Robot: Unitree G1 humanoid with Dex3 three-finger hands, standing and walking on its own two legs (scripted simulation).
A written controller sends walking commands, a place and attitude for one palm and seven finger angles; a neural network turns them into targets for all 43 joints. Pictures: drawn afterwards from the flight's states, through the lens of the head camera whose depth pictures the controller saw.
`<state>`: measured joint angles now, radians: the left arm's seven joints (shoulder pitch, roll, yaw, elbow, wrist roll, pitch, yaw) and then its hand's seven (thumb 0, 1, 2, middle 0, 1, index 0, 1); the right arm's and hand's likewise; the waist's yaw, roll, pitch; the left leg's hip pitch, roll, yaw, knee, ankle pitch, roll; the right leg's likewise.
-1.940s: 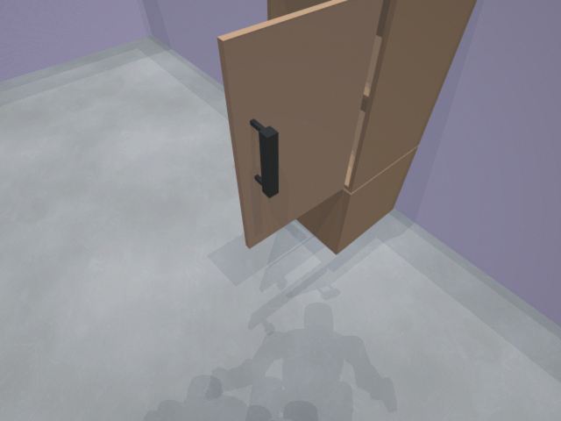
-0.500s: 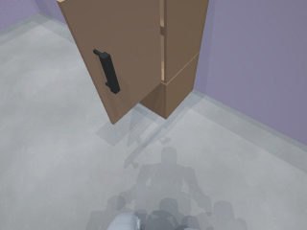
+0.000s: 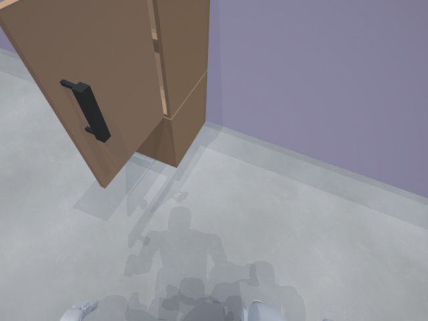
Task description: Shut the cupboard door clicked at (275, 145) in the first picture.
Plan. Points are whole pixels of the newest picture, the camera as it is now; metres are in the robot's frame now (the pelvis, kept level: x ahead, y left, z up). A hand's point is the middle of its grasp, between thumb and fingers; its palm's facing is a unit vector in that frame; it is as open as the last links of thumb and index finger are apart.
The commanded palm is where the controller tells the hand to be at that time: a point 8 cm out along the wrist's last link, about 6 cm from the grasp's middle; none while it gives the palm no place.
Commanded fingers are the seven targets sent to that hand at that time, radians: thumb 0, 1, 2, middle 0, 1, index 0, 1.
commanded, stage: walk around to get in front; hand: left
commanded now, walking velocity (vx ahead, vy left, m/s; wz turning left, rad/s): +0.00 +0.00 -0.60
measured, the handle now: (85, 112) +0.54 +0.37 +0.00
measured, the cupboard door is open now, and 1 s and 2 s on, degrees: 88 88 88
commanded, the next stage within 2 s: none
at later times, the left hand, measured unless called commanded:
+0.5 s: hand (150, 299) +0.17 +0.15 -0.18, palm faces -0.33 -0.93 -0.18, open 7.4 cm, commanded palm none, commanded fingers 0.00 0.90 0.90 -0.20 -0.30 -0.20 -0.30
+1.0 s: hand (183, 291) +0.19 +0.08 -0.18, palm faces -0.60 -0.77 -0.22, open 7.4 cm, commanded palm none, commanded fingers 0.00 0.90 0.90 -0.20 -0.30 -0.20 -0.30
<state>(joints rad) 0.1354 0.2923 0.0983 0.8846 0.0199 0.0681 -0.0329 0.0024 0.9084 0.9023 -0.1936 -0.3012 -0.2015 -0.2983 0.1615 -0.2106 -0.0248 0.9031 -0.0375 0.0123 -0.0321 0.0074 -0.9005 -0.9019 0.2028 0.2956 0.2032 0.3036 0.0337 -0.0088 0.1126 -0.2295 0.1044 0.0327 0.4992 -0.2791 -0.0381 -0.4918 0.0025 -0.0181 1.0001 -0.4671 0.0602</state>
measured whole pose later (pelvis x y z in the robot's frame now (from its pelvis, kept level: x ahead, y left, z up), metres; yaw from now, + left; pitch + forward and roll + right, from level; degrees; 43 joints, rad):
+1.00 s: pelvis +0.00 -0.03 -0.01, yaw -39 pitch +1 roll -1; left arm 0.18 0.24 0.06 0.90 0.02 0.07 -0.01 0.00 0.90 0.90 -0.20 -0.30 -0.21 -0.30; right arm 0.16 -0.25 -0.04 0.87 -0.01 0.01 -0.02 0.01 -0.90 -0.90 0.20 0.30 0.20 0.30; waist 0.00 -0.02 0.09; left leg -0.32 0.05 0.04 0.57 -0.29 -0.04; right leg -0.33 0.05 0.11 0.60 -0.30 0.01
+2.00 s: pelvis -0.04 -0.06 -0.01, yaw -75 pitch +0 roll +0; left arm 0.13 0.24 0.06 0.89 0.02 0.03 -0.01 0.00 0.91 0.90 -0.19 -0.30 -0.20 -0.30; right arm 0.21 -0.27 -0.06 0.93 -0.01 0.06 -0.02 0.01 -0.90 -0.90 0.20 0.30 0.20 0.30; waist -0.02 0.03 0.11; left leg -0.44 0.11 0.07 1.01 -0.51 -0.08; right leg -0.28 -0.01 0.00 0.59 -0.32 0.00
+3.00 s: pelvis -0.07 -0.36 -0.01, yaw -105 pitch +0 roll +0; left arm 0.28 0.24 0.07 1.05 0.02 0.00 -0.03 0.00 0.92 0.90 -0.20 -0.30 -0.20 -0.30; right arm 0.18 -0.17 -0.03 0.91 -0.05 -0.08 0.01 0.00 -0.90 -0.90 0.20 0.30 0.20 0.30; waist 0.01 -0.05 0.04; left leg -0.34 0.08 0.13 0.59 -0.24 0.01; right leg -0.37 0.00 -0.02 1.06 -0.42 -0.03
